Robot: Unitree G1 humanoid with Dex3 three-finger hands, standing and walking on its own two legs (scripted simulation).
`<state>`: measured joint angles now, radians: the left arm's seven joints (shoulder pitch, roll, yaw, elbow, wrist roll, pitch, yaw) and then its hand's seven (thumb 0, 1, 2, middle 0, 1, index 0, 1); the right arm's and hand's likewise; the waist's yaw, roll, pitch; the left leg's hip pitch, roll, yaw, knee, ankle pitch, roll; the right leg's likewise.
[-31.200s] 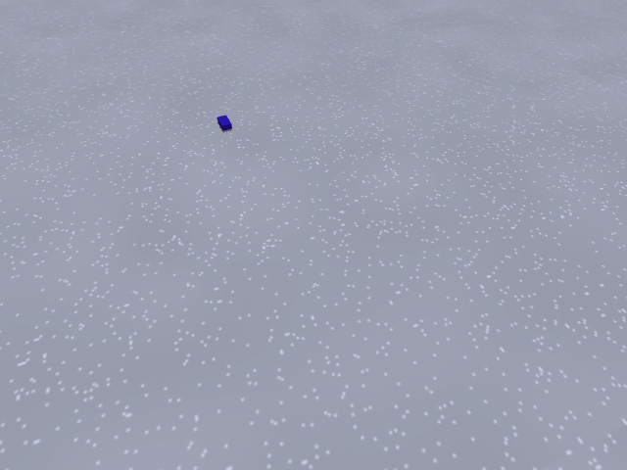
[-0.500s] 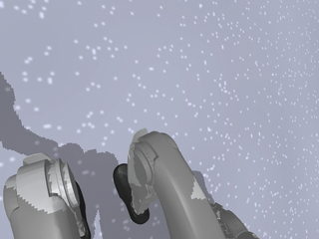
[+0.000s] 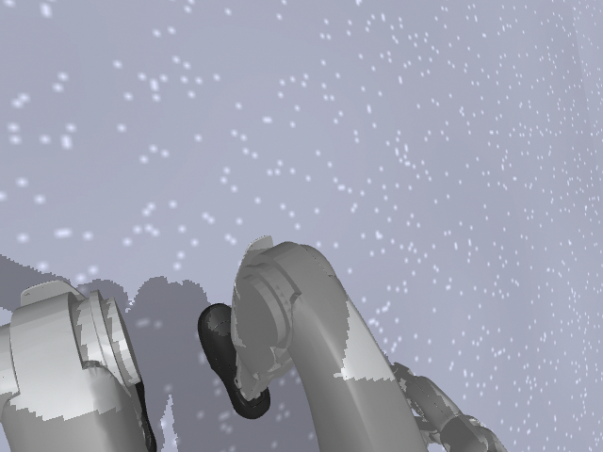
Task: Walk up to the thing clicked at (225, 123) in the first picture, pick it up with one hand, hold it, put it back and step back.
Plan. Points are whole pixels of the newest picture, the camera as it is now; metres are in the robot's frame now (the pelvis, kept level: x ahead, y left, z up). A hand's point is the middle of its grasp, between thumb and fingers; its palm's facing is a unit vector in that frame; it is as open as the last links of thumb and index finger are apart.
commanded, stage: rest palm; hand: left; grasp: from above
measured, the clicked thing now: out of the picture +0.45 +0.39 -0.31
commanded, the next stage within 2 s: close in 1.58 s
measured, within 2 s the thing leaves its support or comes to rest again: neither
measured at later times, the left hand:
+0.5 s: hand out of the picture +0.44 +0.38 -0.26, palm faces -0.46 -0.11 -0.88, open 13.8 cm
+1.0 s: hand out of the picture +0.44 +0.37 -0.26, palm faces -0.45 -0.12 -0.89, open 14.2 cm
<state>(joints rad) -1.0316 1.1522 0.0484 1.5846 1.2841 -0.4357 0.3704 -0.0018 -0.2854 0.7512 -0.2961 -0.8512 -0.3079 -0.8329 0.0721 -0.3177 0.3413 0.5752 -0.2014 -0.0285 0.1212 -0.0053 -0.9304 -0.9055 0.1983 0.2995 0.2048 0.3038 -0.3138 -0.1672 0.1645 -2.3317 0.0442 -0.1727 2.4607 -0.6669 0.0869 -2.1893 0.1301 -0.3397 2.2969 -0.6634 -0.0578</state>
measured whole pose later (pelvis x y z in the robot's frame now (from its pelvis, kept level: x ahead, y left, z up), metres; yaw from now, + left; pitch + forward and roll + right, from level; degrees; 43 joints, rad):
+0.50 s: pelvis +0.00 +0.01 -0.01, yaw -2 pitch +28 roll -17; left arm -1.07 1.16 0.06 1.65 1.32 -0.29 0.52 0.00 -0.46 0.90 -0.17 -0.95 -0.16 -0.95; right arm 0.07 -0.32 0.36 0.57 -0.20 -0.12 0.15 0.00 -0.93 -0.91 0.20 0.30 0.21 0.30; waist -0.36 -0.18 0.15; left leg -2.36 0.05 -0.19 2.50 -0.69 0.10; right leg -2.21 0.14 -0.36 2.31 -0.67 -0.04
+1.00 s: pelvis +0.00 +0.00 -0.01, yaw -3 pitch +26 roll -17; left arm -1.04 1.18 0.05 1.63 1.35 -0.40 0.55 0.00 -0.54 0.98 -0.10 -1.00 -0.09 -1.01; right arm 0.04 -0.34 0.39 0.57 -0.23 -0.12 0.15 0.00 -0.93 -0.91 0.20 0.30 0.21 0.30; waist -0.34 -0.20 0.18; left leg -2.32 0.06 -0.22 2.51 -0.69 0.09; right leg -2.18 0.15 -0.38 2.30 -0.66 -0.05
